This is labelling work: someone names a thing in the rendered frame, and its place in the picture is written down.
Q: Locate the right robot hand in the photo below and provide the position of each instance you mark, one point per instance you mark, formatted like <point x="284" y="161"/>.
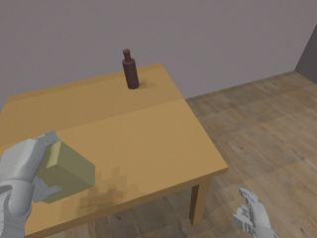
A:
<point x="248" y="218"/>

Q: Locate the left robot hand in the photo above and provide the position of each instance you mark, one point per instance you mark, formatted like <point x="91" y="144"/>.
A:
<point x="23" y="160"/>

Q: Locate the table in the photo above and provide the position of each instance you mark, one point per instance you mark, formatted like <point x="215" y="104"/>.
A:
<point x="145" y="143"/>

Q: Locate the left robot forearm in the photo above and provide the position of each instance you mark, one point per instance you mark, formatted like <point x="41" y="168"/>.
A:
<point x="15" y="207"/>

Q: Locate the right robot forearm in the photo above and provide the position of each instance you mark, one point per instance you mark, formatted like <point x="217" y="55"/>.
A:
<point x="263" y="232"/>

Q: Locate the sponge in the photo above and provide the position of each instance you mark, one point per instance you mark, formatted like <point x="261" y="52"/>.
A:
<point x="64" y="167"/>

